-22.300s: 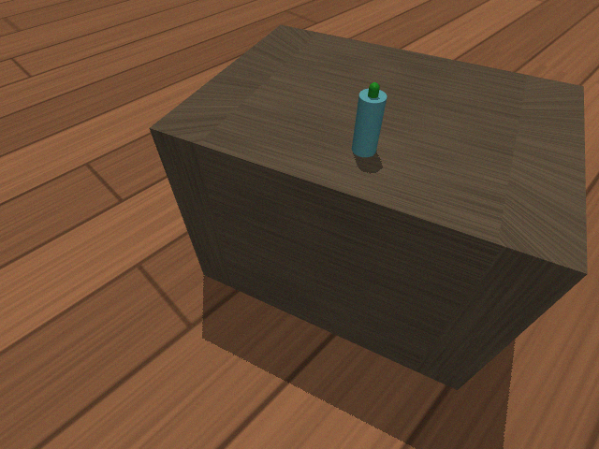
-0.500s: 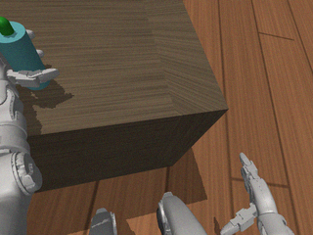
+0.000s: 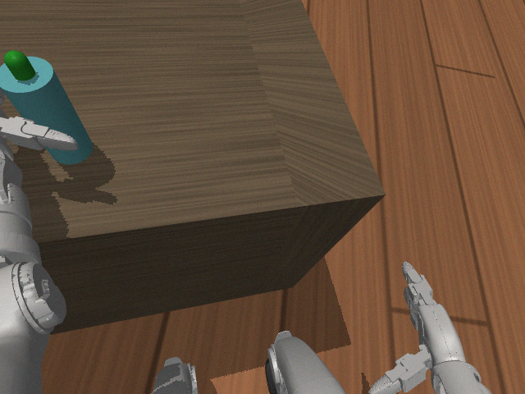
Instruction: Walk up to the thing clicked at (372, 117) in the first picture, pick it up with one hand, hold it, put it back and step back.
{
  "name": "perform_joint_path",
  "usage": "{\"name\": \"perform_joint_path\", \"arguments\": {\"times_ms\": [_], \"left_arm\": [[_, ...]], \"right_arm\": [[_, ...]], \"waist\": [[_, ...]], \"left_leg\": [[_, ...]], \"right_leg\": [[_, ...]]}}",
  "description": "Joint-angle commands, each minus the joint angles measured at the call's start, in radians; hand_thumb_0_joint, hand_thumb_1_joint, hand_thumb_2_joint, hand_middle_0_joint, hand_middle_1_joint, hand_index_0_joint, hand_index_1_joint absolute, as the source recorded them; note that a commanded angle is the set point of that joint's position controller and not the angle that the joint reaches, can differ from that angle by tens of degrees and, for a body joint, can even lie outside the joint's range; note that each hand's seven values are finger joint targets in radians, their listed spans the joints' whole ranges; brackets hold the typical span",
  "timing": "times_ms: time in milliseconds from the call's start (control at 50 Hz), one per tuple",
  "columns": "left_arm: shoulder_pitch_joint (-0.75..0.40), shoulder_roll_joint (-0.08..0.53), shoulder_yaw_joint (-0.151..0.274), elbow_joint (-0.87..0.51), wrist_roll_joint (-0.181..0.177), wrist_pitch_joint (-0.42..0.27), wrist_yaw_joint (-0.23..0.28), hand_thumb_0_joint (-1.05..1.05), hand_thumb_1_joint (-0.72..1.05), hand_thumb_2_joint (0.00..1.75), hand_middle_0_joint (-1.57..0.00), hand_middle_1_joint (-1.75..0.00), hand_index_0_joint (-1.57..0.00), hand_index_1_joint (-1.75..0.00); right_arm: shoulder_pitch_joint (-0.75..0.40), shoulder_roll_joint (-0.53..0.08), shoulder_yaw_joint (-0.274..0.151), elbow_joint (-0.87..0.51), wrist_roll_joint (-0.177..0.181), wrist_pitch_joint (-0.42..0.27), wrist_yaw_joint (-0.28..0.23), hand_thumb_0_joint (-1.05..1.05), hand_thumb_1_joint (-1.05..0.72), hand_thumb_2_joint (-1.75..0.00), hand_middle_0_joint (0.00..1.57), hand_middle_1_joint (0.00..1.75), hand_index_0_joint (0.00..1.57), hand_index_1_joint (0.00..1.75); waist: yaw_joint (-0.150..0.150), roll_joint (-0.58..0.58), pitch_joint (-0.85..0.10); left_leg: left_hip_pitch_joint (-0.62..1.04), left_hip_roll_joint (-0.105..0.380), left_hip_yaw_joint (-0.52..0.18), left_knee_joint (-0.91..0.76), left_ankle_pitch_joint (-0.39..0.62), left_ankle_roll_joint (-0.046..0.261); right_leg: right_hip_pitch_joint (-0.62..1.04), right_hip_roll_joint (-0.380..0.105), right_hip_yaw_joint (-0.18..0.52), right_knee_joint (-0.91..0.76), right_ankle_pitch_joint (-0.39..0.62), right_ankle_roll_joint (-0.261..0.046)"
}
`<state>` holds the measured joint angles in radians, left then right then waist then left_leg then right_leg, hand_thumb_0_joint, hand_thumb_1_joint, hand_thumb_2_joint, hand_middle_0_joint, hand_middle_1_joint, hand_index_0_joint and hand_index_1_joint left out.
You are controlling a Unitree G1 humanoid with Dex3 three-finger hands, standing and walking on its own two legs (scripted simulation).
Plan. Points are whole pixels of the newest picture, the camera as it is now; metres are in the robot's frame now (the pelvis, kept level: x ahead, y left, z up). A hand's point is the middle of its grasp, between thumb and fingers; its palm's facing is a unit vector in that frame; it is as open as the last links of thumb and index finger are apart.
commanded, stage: withdraw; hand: left
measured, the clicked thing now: (47, 109) +0.52 +0.22 +0.09
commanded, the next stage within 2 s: rise in 0.08 s
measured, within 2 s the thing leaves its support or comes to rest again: neither
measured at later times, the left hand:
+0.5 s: hand out of the picture +0.47 +0.36 +0.15, palm faces +0.42 -0.87 -0.26, open 17.5 cm
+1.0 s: hand out of the picture +0.26 +0.29 +0.17, palm faces +0.42 -0.81 -0.41, open 17.5 cm
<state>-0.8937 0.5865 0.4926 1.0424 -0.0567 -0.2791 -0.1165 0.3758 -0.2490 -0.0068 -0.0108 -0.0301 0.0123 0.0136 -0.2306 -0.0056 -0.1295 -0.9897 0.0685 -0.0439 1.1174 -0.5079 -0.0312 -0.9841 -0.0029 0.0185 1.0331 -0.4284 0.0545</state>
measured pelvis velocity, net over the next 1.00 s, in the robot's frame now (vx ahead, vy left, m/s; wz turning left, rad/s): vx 0.03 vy -0.01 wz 0.04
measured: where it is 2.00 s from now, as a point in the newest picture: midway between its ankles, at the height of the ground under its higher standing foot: outside the picture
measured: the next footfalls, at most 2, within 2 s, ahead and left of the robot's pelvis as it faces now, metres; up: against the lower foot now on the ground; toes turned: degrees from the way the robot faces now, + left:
none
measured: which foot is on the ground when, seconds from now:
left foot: down 0.00-1.00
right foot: down 0.00-1.00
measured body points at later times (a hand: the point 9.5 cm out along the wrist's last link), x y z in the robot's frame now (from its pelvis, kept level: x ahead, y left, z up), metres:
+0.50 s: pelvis +0.02 +0.00 +0.04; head +0.10 +0.02 +0.48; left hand +0.45 +0.41 +0.17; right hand +0.17 -0.26 +0.01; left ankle +0.01 +0.13 -0.66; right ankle +0.03 -0.16 -0.66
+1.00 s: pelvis +0.03 -0.01 +0.05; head +0.04 -0.02 +0.50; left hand +0.23 +0.33 +0.19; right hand +0.20 -0.27 +0.00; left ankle +0.01 +0.13 -0.66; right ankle +0.03 -0.16 -0.66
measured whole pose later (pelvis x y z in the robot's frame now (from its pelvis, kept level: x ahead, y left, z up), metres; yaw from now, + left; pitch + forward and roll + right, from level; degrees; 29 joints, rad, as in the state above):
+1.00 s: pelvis +0.03 -0.01 +0.05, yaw +2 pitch +7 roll -1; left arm 0.28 0.40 0.36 -0.19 -0.07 0.03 0.04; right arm 0.43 -0.26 -0.14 0.18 0.08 0.10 -0.02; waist 0.04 0.03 -0.12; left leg -0.49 0.04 -0.03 0.83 -0.45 -0.04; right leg -0.51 -0.04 0.01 0.80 -0.41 0.05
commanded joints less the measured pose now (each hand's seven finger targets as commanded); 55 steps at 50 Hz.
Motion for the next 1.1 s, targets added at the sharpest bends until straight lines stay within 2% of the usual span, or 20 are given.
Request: {"name": "perform_joint_path", "arguments": {"times_ms": [0, 80, 180, 200, 220, 260, 280, 340, 380, 440, 480, 540, 560, 620, 660, 840, 920, 940, 1000, 1080], "left_arm": [[-0.547, 0.385, 0.025, -0.278, -0.008, -0.027, -0.011, 0.0, -0.58, 0.02, -0.05, -0.03, -0.04, -0.04], [-0.424, 0.302, -0.041, -0.014, 0.006, 0.058, -0.059, 0.0, -0.58, 0.01, -0.04, -0.03, -0.05, -0.03], [-0.449, 0.366, -0.005, -0.018, -0.026, 0.081, -0.142, 0.0, -0.56, 0.08, -0.05, -0.03, -0.04, -0.05], [-0.376, 0.532, 0.004, -0.022, 0.094, 0.11, -0.082, 0.0, -0.54, 0.06, -0.05, -0.04, -0.05, -0.04], [-0.409, 0.541, 0.032, -0.074, 0.079, 0.122, -0.046, 0.0, -0.55, 0.06, -0.06, -0.04, -0.05, -0.05], [-0.387, 0.457, -0.011, 0.013, 0.076, 0.149, -0.04, 0.0, -0.55, 0.05, -0.06, -0.05, -0.06, -0.05], [-0.358, 0.486, 0.005, -0.015, 0.083, 0.158, -0.03, 0.0, -0.56, 0.05, -0.06, -0.05, -0.06, -0.05], [-0.415, 0.631, 0.06, -0.142, 0.111, 0.168, 0.007, 0.0, -0.55, 0.05, -0.06, -0.05, -0.06, -0.05], [-0.418, 0.624, 0.055, -0.179, 0.117, 0.169, 0.024, 0.0, -0.57, 0.06, -0.06, -0.03, -0.04, -0.05], [-0.299, 0.514, -0.007, -0.171, 0.114, 0.18, 0.044, 0.0, -0.59, 0.07, -0.06, -0.03, -0.04, -0.06], [-0.198, 0.473, -0.025, -0.164, 0.112, 0.199, 0.059, 0.0, -0.59, 0.07, -0.07, -0.03, -0.03, -0.06], [-0.11, 0.37, -0.078, -0.265, 0.099, 0.22, 0.069, 0.0, -0.58, 0.07, -0.06, -0.03, -0.04, -0.06], [-0.073, 0.303, -0.118, -0.326, 0.09, 0.227, 0.07, 0.0, -0.58, 0.07, -0.06, -0.03, -0.03, -0.06], [0.134, 0.284, -0.096, -0.502, 0.071, 0.238, 0.082, 0.0, -0.58, 0.06, -0.06, -0.03, -0.04, -0.05], [0.278, 0.224, -0.106, -0.664, 0.051, 0.249, 0.087, 0.0, -0.57, 0.06, -0.06, -0.03, -0.04, -0.05], [0.814, 0.186, 0.038, -1.354, -0.006, 0.251, 0.174, 0.0, -0.55, 0.04, -0.05, -0.03, -0.04, -0.04], [1.003, 0.093, 0.029, -1.477, -0.019, 0.246, 0.186, 0.0, -0.55, 0.04, -0.05, -0.03, -0.04, -0.04], [1.068, 0.04, -0.009, -1.499, -0.021, 0.246, 0.181, 0.0, -0.55, 0.03, -0.05, -0.03, -0.04, -0.04], [1.208, -0.077, -0.087, -1.498, -0.024, 0.251, 0.159, 0.0, -0.53, 0.04, -0.05, -0.03, -0.04, -0.04], [1.328, -0.126, -0.13, -1.641, -0.03, 0.239, 0.138, 0.0, -0.54, 0.04, -0.05, -0.04, -0.04, -0.04]], "right_arm": [[0.015, -0.136, -0.089, -0.11, 0.015, -0.046, -0.024, 0.0, 0.51, -0.06, 0.05, 0.05, 0.05, 0.05], [-0.034, -0.14, -0.081, -0.062, 0.026, -0.054, -0.02, 0.0, 0.53, -0.05, 0.05, 0.05, 0.05, 0.05], [0.007, -0.135, -0.063, -0.062, 0.037, -0.06, -0.017, 0.0, 0.61, -0.03, 0.05, 0.05, 0.05, 0.05], [0.032, -0.187, -0.093, -0.111, 0.037, -0.035, -0.012, 0.0, 0.61, -0.04, 0.05, 0.05, 0.05, 0.05], [0.049, -0.196, -0.113, -0.102, 0.043, -0.018, -0.011, 0.0, 0.61, -0.04, 0.05, 0.05, 0.05, 0.05], [0.022, -0.153, -0.062, -0.092, 0.053, 0.0, 0.002, 0.0, 0.59, -0.04, 0.05, 0.05, 0.05, 0.05], [0.045, -0.186, -0.109, -0.075, 0.053, 0.009, -0.001, 0.0, 0.59, -0.05, 0.05, 0.05, 0.05, 0.05], [0.022, -0.174, -0.084, -0.095, 0.06, 0.023, 0.009, 0.0, 0.6, -0.04, 0.05, 0.05, 0.05, 0.05], [-0.011, -0.164, -0.075, -0.145, 0.068, 0.022, 0.009, 0.0, 0.57, -0.06, 0.05, 0.05, 0.05, 0.05], [0.033, -0.129, -0.045, -0.045, 0.071, 0.023, 0.012, 0.0, 0.55, -0.06, 0.05, 0.05, 0.05, 0.05], [0.058, -0.165, -0.098, 0.031, 0.07, 0.018, 0.01, 0.0, 0.55, -0.06, 0.05, 0.05, 0.05, 0.05], [0.041, -0.158, -0.099, 0.046, 0.073, 0.008, 0.025, 0.0, 0.54, -0.07, 0.05, 0.05, 0.05, 0.05], [0.023, -0.114, -0.064, 0.068, 0.077, 0.004, 0.03, 0.0, 0.54, -0.07, 0.05, 0.05, 0.05, 0.05], [0.026, -0.183, -0.148, 0.065, 0.084, -0.005, 0.024, 0.0, 0.54, -0.07, 0.05, 0.05, 0.05, 0.05], [0.023, -0.183, -0.147, 0.06, 0.088, -0.002, 0.023, 0.0, 0.55, -0.06, 0.05, 0.05, 0.05, 0.05], [0.009, -0.172, -0.212, 0.019, 0.113, 0.031, -0.035, 0.0, 0.54, -0.06, 0.05, 0.05, 0.05, 0.05], [0.055, -0.126, -0.2, 0.018, 0.107, 0.037, -0.05, 0.0, 0.54, -0.06, 0.05, 0.05, 0.05, 0.05], [0.074, -0.082, -0.165, 0.043, 0.106, 0.039, -0.047, 0.0, 0.54, -0.06, 0.05, 0.05, 0.05, 0.05], [0.06, -0.097, -0.187, 0.002, 0.102, 0.029, -0.047, 0.0, 0.56, -0.05, 0.05, 0.05, 0.05, 0.05], [0.042, -0.097, -0.195, -0.016, 0.106, 0.014, -0.042, 0.0, 0.56, -0.05, 0.05, 0.05, 0.05, 0.05]], "waist": [[0.048, 0.283, -0.57], [0.026, 0.141, -0.37], [0.053, 0.139, -0.463], [0.107, 0.163, -0.486], [0.086, 0.161, -0.514], [0.077, 0.085, -0.413], [0.073, 0.062, -0.415], [0.12, 0.132, -0.494], [0.125, 0.142, -0.521], [0.14, 0.215, -0.446], [0.141, 0.244, -0.399], [0.159, 0.276, -0.378], [0.181, 0.28, -0.353], [0.195, 0.218, -0.367], [0.208, 0.164, -0.345], [0.26, 0.076, -0.201], [0.259, 0.091, -0.145], [0.265, 0.106, -0.11], [0.243, 0.042, -0.048], [0.258, 0.036, -0.022]], "left_leg": [[0.456, -0.031, 0.024, -0.165, 0.493, 0.011], [0.32, -0.029, 0.032, -0.194, 0.368, 0.031], [0.387, -0.029, 0.04, -0.222, 0.446, 0.027], [0.448, -0.037, 0.046, -0.255, 0.497, 0.011], [0.459, -0.038, 0.048, -0.256, 0.516, 0.011], [0.402, -0.041, 0.043, -0.264, 0.494, 0.016], [0.404, -0.04, 0.045, -0.271, 0.474, 0.022], [0.451, -0.051, 0.057, -0.286, 0.453, 0.026], [0.48, -0.054, 0.067, -0.298, 0.461, 0.024], [0.547, -0.052, 0.066, -0.308, 0.516, 0.018], [0.596, -0.043, 0.061, -0.319, 0.55, 0.006], [0.652, -0.026, 0.052, -0.34, 0.596, -0.013], [0.651, -0.024, 0.046, -0.355, 0.589, -0.016], [0.671, -0.019, 0.044, -0.358, 0.624, -0.015], [0.658, -0.02, 0.04, -0.368, 0.622, -0.011], [0.589, -0.06, 0.074, -0.408, 0.455, 0.002], [0.577, -0.068, 0.088, -0.401, 0.45, 0.003], [0.568, -0.071, 0.091, -0.4, 0.433, 0.004], [0.561, -0.074, 0.096, -0.402, 0.365, 0.017], [0.539, -0.075, 0.091, -0.417, 0.263, 0.022]], "right_leg": [[0.313, 0.025, -0.048, -0.115, 0.366, -0.067], [0.289, 0.029, -0.045, -0.161, 0.306, -0.061], [0.373, 0.028, -0.052, -0.177, 0.368, -0.062], [0.41, 0.024, -0.06, -0.199, 0.408, -0.061], [0.441, 0.028, -0.058, -0.198, 0.445, -0.056], [0.436, 0.03, -0.058, -0.204, 0.436, -0.052], [0.442, 0.03, -0.057, -0.212, 0.426, -0.051], [0.498, 0.017, -0.043, -0.239, 0.395, -0.05], [0.546, 0.01, -0.032, -0.247, 0.422, -0.047], [0.478, 0.011, -0.035, -0.268, 0.417, -0.053], [0.424, 0.016, -0.046, -0.28, 0.399, -0.058], [0.393, 0.021, -0.067, -0.285, 0.369, -0.066], [0.39, 0.023, -0.076, -0.289, 0.346, -0.069], [0.44, 0.023, -0.088, -0.291, 0.369, -0.067], [0.469, 0.024, -0.098, -0.293, 0.372, -0.063], [0.594, 0.004, -0.078, -0.309, 0.357, -0.045], [0.594, -0.007, -0.068, -0.311, 0.365, -0.043], [0.583, -0.01, -0.067, -0.315, 0.358, -0.043], [0.543, -0.011, -0.07, -0.33, 0.312, -0.035], [0.499, -0.006, -0.081, -0.335, 0.198, -0.038]]}}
